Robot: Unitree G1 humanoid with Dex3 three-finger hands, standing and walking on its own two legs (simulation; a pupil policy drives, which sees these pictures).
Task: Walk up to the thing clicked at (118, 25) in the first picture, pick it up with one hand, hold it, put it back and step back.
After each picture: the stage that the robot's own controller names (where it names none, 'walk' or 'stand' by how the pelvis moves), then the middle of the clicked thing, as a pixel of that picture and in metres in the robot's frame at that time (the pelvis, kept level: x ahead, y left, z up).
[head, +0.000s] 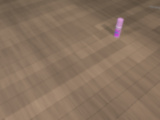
stand; (118, 28) +1.66 -0.43 -0.65
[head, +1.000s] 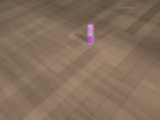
walk; (90, 34) +1.58 +0.02 -0.63
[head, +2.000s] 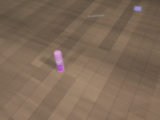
walk; (59, 61) +1.06 +0.30 -0.65
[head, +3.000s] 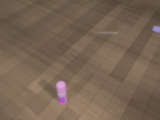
walk; (61, 93) +0.68 +0.20 -0.63
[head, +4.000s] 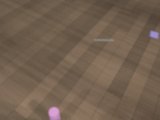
stand; (55, 118) +0.45 +0.18 -0.63
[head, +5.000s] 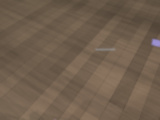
stand; out of the picture +0.41 +0.19 -0.65
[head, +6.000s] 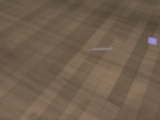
stand; out of the picture +0.41 +0.21 -0.66
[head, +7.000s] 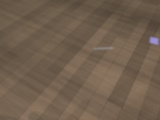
stand; out of the picture +0.41 +0.20 -0.66
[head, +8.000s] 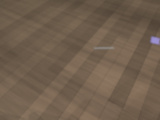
stand; out of the picture +0.40 +0.20 -0.66
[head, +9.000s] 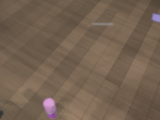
go down; (51, 109) +0.43 +0.19 -0.61
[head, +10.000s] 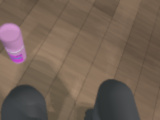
go down; (14, 46) +0.49 +0.23 -0.23
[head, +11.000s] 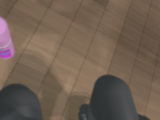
close in; (1, 41) +0.48 +0.24 -0.22
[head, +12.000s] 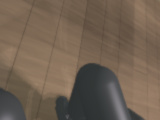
close; out of the picture +0.47 +0.28 -0.16
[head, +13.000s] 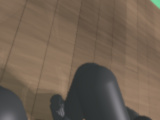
lift; out of the picture +0.44 +0.28 -0.17
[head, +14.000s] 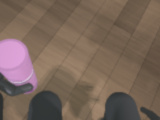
lift; (20, 72) +0.34 +0.21 +0.00
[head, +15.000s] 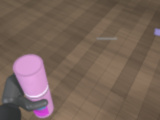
hold; (37, 91) +0.31 +0.15 +0.06
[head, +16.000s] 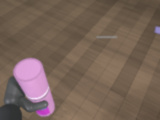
hold; (38, 92) +0.31 +0.15 +0.04
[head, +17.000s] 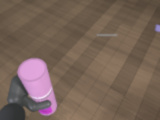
crouch; (41, 91) +0.31 +0.15 +0.04
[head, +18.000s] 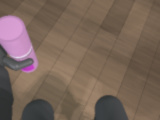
crouch; (21, 50) +0.44 +0.18 -0.03
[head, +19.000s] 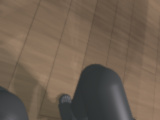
lower; out of the picture +0.45 +0.28 -0.17
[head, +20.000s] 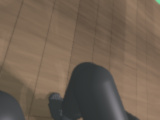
lower; out of the picture +0.45 +0.29 -0.17
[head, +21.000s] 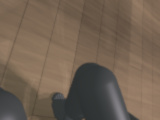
lower; out of the picture +0.45 +0.29 -0.17
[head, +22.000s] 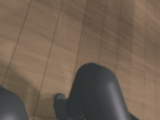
lower; out of the picture +0.45 +0.28 -0.16
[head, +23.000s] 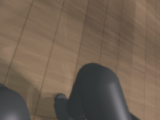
loosen; out of the picture +0.44 +0.27 -0.17
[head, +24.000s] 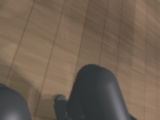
withdraw; out of the picture +0.45 +0.26 -0.18
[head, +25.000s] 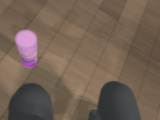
walk; (28, 52) +0.47 +0.21 -0.23
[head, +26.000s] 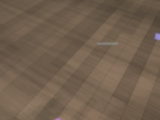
stand; out of the picture +0.40 +0.15 -0.59
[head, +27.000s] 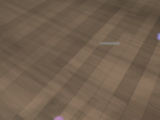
stand; out of the picture +0.41 +0.16 -0.60
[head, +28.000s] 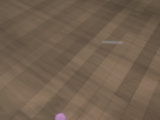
stand; out of the picture +0.42 +0.15 -0.61
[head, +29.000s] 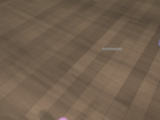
walk; out of the picture +0.43 +0.15 -0.65
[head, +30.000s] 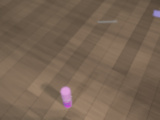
walk; (66, 98) +0.55 +0.15 -0.64
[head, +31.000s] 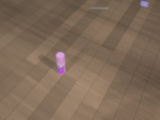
walk; (61, 64) +0.87 +0.17 -0.64
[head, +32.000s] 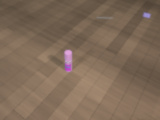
stand; (68, 61) +1.05 +0.15 -0.64
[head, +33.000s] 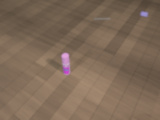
stand; (66, 64) +1.04 +0.19 -0.66
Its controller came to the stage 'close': yes
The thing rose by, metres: 0.68
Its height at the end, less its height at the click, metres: +0.00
